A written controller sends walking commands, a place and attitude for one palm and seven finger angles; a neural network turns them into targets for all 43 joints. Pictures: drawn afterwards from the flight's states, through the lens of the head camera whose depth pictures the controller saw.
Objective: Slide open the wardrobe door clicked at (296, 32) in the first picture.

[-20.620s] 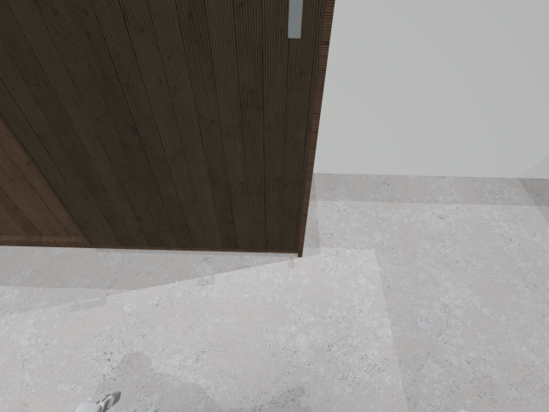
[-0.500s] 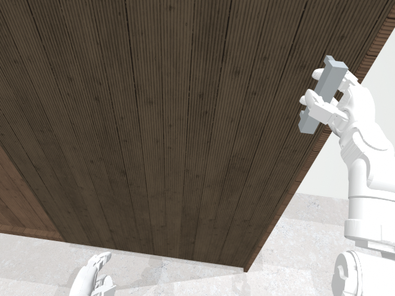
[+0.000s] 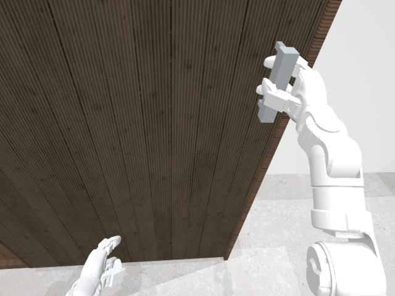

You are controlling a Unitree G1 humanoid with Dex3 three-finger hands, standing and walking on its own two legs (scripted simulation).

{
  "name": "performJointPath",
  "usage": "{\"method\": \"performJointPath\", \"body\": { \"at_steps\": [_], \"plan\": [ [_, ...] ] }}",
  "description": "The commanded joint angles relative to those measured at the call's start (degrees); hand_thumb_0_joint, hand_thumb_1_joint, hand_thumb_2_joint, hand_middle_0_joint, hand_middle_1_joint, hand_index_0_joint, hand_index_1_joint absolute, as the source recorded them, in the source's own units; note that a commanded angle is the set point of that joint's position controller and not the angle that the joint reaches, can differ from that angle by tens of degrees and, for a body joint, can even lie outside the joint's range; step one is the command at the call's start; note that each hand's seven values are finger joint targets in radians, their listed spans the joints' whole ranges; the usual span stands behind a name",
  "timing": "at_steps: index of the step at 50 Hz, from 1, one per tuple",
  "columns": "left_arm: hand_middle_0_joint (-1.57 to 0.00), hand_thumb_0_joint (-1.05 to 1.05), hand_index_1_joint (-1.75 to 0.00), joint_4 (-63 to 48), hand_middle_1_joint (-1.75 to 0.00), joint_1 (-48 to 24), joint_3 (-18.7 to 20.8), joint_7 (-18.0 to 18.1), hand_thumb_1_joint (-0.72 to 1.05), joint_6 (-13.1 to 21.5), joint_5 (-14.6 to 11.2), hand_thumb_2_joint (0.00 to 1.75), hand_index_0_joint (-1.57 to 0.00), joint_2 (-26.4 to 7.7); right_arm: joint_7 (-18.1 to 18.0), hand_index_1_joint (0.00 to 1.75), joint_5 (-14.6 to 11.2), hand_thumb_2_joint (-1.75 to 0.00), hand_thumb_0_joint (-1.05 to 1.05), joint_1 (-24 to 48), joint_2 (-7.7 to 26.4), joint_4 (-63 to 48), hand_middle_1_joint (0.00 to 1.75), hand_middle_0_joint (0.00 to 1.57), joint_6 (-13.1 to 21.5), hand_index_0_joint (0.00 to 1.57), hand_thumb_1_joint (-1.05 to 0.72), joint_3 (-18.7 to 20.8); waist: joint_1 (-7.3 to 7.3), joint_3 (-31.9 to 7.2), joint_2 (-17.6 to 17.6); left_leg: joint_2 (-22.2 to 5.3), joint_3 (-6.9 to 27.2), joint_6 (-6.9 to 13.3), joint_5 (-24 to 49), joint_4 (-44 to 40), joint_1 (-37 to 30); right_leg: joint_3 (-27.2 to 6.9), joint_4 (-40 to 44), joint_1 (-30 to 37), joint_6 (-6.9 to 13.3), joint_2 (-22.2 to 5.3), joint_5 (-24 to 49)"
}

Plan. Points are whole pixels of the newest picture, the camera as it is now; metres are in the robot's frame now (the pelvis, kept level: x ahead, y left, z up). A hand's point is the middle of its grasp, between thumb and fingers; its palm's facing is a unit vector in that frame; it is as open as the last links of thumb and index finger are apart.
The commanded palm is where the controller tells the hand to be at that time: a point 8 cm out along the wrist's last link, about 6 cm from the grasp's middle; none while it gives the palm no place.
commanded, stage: tug the door sideways, standing still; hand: right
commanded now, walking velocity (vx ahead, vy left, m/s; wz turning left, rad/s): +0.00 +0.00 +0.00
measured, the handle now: (272, 82) +0.45 -0.13 +0.25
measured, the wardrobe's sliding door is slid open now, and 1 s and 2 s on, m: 0.00 0.07 0.41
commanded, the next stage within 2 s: step sideways, sliding the door along in 0.18 s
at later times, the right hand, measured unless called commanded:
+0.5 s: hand (252, 97) +0.40 -0.08 +0.25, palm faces +0.02 +1.00 -0.09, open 6.6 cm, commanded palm +0.38 -0.12 +0.25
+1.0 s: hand (225, 98) +0.41 -0.03 +0.24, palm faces +0.16 +0.98 -0.11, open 7.0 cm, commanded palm +0.38 -0.02 +0.24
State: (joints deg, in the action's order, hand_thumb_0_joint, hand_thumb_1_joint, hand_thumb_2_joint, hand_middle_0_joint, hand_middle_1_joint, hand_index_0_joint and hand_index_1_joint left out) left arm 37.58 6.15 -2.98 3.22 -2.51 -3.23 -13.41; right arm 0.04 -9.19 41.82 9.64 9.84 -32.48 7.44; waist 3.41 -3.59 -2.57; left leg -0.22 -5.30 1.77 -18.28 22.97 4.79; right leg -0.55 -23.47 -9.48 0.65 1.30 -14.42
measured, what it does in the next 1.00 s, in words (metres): steps to the left: left foot, then right foot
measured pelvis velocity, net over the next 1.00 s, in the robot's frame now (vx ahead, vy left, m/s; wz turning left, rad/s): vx -0.01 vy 0.12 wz -0.03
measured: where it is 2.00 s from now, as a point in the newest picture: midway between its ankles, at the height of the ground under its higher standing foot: outside the picture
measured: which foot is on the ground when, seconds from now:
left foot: down 0.00-0.38, up 0.40-0.64, down 0.66-0.88, up 0.90-1.00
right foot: down 0.00-0.66, up 0.68-0.86, down 0.88-1.00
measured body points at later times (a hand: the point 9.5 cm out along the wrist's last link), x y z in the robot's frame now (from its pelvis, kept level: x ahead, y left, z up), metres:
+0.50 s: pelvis -0.04 +0.01 -0.01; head -0.03 +0.03 +0.44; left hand +0.10 +0.23 -0.12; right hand +0.39 -0.13 +0.25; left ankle -0.08 +0.10 -0.70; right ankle -0.02 -0.12 -0.74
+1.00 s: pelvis -0.01 +0.12 -0.02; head +0.06 +0.11 +0.42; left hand +0.20 +0.34 -0.13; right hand +0.39 -0.08 +0.24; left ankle -0.01 +0.25 -0.66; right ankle +0.00 -0.03 -0.74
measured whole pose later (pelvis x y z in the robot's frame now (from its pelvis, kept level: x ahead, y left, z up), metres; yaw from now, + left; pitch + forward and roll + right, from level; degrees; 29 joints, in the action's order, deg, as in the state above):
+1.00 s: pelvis -0.01 +0.12 -0.02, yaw -2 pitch -3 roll +1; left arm 37.4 3.4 2.1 1.5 0.4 -2.8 -12.2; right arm -6.2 -4.4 45.3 14.6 10.8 1.1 3.0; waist 5.2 13.3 -1.5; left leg -0.5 -1.4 0.6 -25.8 68.8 28.7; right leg 4.0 -37.8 -16.2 -2.5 -7.9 -18.1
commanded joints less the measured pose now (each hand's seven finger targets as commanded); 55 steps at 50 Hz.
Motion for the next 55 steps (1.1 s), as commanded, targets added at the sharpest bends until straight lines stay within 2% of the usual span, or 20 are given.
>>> {"method": "performJointPath", "body": {
  "at_steps": [1,14,15,16,18,20,22,26,31,32,34,37,39,42,43,44,45,47,49,55],
  "plan": [
    [-0.2,0.0,-0.3,-7.72,-0.3,-5.58,1.68,0.09,0.9,2.9,0.61,0.9,-0.2,-5.37,3.0,1.4,-1.72,-0.9,0.0,34.23,-2.91,-10.74,1.4,0.45,5.47,0.45,-0.9,-9.55,-5.41,-17.98,2.92,0.85,2.58,-0.06,35.8,1.12,3.99,-1.65,-3.63,17.16,2.39,-0.75,33.65],
    [-0.2,0.0,-0.3,-5.57,-0.3,-4.08,1.79,-0.81,0.9,4.44,1.11,0.9,-0.2,-5.29,0.6,1.4,-1.52,-0.9,0.0,44.92,-7.15,-2.3,1.4,0.45,10.39,0.45,-0.9,-13.07,-6.14,-19.83,2.23,1.2,2.02,0.84,25.11,0.86,7.19,-4.24,-2.71,17.63,0.8,-1.4,26.45],
    [-0.2,0.0,-0.3,-6.12,-0.3,-3.14,2.68,0.01,0.9,3.76,1.35,0.9,-0.2,-8.38,-3.4,1.4,2.65,-0.9,0.0,38.11,19.69,-0.18,1.4,0.45,20.97,0.45,-0.9,3.18,-4.44,-13.93,1.32,-1.0,4.49,-2.65,15.05,-0.37,12.57,-5.08,-4.25,10.49,3.62,-6.33,21.93],
    [-0.2,0.0,-0.3,-4.99,-0.3,-2.31,2.49,0.31,0.9,3.06,2.29,0.9,-0.2,-6.34,-4.07,1.4,3.43,-0.9,0.0,31.26,9.98,5.52,1.4,0.45,25.05,0.45,-0.9,-2.32,-4.12,-12.29,4.13,-1.33,4.07,-2.83,10.77,0.72,11.1,-5.82,-3.01,8.53,3.73,-6.73,14.36],
    [-0.2,0.0,-0.3,-5.95,-0.3,-2.33,2.7,0.89,0.9,3.76,2.38,0.9,-0.2,-5.8,-3.87,1.4,2.54,-0.9,0.0,31.86,4.2,3.78,1.4,0.45,30.04,0.45,-0.9,-7.03,-5.04,-13.02,0.44,-0.33,3.17,-2.24,1.41,7.01,14.18,-12.0,1.64,8.13,5.18,-11.45,-2.71],
    [-0.2,0.0,-0.3,-6.86,-0.3,-3.07,3.18,1.98,0.9,4.0,2.08,0.9,-0.2,-6.15,-4.1,1.4,1.99,-0.9,0.0,35.37,5.56,0.63,1.4,0.45,33.55,0.45,-0.9,-7.17,-5.64,-11.9,-3.99,2.35,4.38,-1.5,-7.84,22.73,22.0,-26.08,8.23,9.88,10.67,-19.87,-12.7],
    [-0.2,0.0,-0.3,-6.78,-0.3,-2.81,3.2,1.82,0.9,4.13,1.93,0.9,-0.2,-5.08,-4.45,1.4,2.19,-0.9,0.0,37.48,6.61,-0.68,1.4,0.45,34.96,0.45,-0.9,-6.86,-5.89,-10.47,-4.13,0.14,8.65,-0.88,-11.35,34.66,30.93,-30.71,8.63,14.37,14.53,-24.49,-4.81],
    [-0.2,0.0,-0.3,-6.25,-0.3,-1.75,4.06,1.71,0.9,3.59,1.61,0.9,-0.2,-6.23,-4.64,1.4,2.6,-0.9,0.0,37.39,10.01,-3.11,1.4,0.45,37.79,0.45,-0.9,-3.8,-4.97,-12.09,-4.97,-2.25,7.5,-0.95,-8.96,26.19,26.79,-17.1,1.16,15.48,12.72,-22.73,15.55],
    [-0.2,0.0,-0.3,-7.66,-0.3,-1.64,4.48,2.14,0.9,4.01,0.44,0.9,-0.2,-6.57,-3.65,1.4,3.11,-0.9,0.0,37.0,11.5,-3.36,1.4,0.45,39.95,0.45,-0.9,-3.02,-4.01,-13.33,-9.07,0.02,0.2,-0.82,-1.44,9.15,0.85,-2.33,-7.76,-4.03,6.46,-16.12,3.08],
    [-0.2,0.0,-0.3,-8.31,-0.3,-2.25,4.16,2.17,0.9,4.21,-0.16,0.9,-0.2,-5.63,-3.55,1.4,3.25,-0.9,0.0,36.98,10.08,-5.29,1.4,0.45,40.04,0.45,-0.9,-4.32,-3.6,-14.51,-2.31,-2.57,3.21,0.44,-0.84,3.81,-5.28,2.59,-15.78,-9.59,3.95,-12.0,-1.5],
    [-0.2,0.0,-0.3,-8.91,-0.3,-4.66,4.22,2.8,0.9,5.01,-0.1,0.9,-0.2,-4.08,-4.32,1.4,4.09,-0.9,0.0,34.28,11.64,-5.38,1.4,0.45,39.68,0.45,-0.9,-2.91,-2.16,-10.44,21.19,-19.91,31.24,10.2,-2.12,-9.77,-6.92,1.79,-40.21,-26.34,-0.08,-1.67,-21.89],
    [-0.2,0.0,-0.3,-5.83,-0.3,-3.05,4.94,2.25,0.9,6.54,0.58,0.9,-0.2,-5.07,-3.94,1.4,4.4,-0.9,0.0,36.83,9.08,-11.22,1.4,0.45,39.8,0.45,-0.9,-5.68,-3.22,-8.57,10.71,-19.1,22.37,12.92,13.02,-1.91,-3.02,-1.35,-44.41,-22.14,-0.4,-5.82,-16.74],
    [-0.2,0.0,-0.3,-5.16,-0.3,-2.83,4.62,2.07,0.9,6.04,1.08,0.9,-0.2,-4.55,-3.97,1.4,4.67,-0.9,0.0,37.69,6.85,-13.28,1.4,0.45,40.9,0.45,-0.9,-7.22,-4.08,-9.89,11.51,-15.97,11.32,10.4,28.05,4.07,-2.94,1.87,-32.49,-15.28,-0.51,-6.68,-13.68],
    [-0.2,0.0,-0.3,-5.58,-0.3,-2.08,4.8,1.82,0.9,5.34,1.34,0.9,-0.2,-3.73,-4.01,1.4,4.19,-0.9,0.0,35.66,3.84,-14.7,1.4,0.45,42.32,0.45,-0.9,-9.68,-6.12,-12.54,7.48,-10.23,3.55,5.33,24.16,14.47,7.55,5.8,-8.35,4.4,-0.06,-6.89,3.31],
    [-0.2,0.0,-0.3,-6.08,-0.3,-1.26,5.98,1.59,0.9,5.44,1.47,0.9,-0.2,-6.16,-3.8,1.4,3.84,-0.9,0.0,36.41,2.25,-16.28,1.4,0.45,42.94,0.45,-0.9,-11.36,-7.11,-14.62,-2.02,-6.57,1.42,1.95,14.15,25.25,19.57,-5.49,-0.4,16.91,3.41,-14.83,10.82],
    [-0.2,0.0,-0.3,-7.48,-0.3,-1.52,7.2,0.87,0.9,5.24,1.39,0.9,-0.2,-8.78,-3.05,1.4,2.92,-0.9,0.0,35.71,0.32,-18.35,1.4,0.45,43.37,0.45,-0.9,-13.6,-6.52,-16.87,-17.08,-1.05,3.46,-1.38,-13.0,40.95,34.78,-28.99,1.5,27.38,10.72,-32.9,25.76],
    [-0.2,0.0,-0.3,-7.65,-0.3,-3.05,6.06,-0.78,0.9,5.73,0.81,0.9,-0.2,-6.0,-2.46,1.4,3.05,-0.9,0.0,39.2,-1.36,-18.52,1.4,0.45,43.94,0.45,-0.9,-15.59,-6.1,-16.91,-10.05,-1.83,11.48,-0.14,-11.58,52.42,35.29,-33.63,1.07,25.73,15.21,-37.36,27.21],
    [-0.2,0.0,-0.3,-7.39,-0.3,-4.35,6.71,-1.75,0.9,5.73,0.64,0.9,-0.2,-5.7,-2.4,1.4,3.8,-0.9,0.0,43.25,2.37,-23.4,1.4,0.45,44.62,0.45,-0.9,-13.46,-5.99,-13.65,-1.47,-5.38,12.1,-1.04,-9.01,52.93,38.04,-24.3,-1.41,23.18,14.82,-34.88,30.42],
    [-0.2,0.0,-0.3,-7.63,-0.3,-4.95,7.7,-2.82,0.9,5.44,0.41,0.9,-0.2,-6.82,-1.74,1.4,4.34,-0.9,0.0,41.2,-0.54,-23.89,1.4,0.45,43.7,0.45,-0.9,-15.86,-5.57,-11.62,-5.52,-5.81,10.0,-2.2,-7.72,46.5,37.01,-12.08,-3.33,20.95,11.25,-30.25,31.93],
    [-0.2,0.0,-0.3,-11.24,-0.3,-3.33,7.83,-3.6,0.9,7.13,0.09,0.9,-0.2,-6.56,-0.28,1.4,4.44,-0.9,0.0,32.88,-2.48,-25.47,1.4,0.45,42.25,0.45,-0.9,-18.02,-6.16,-13.83,-15.86,-1.2,-0.47,-3.87,-0.76,25.02,20.41,4.57,-5.06,18.39,5.13,-21.73,41.55]
  ]
}}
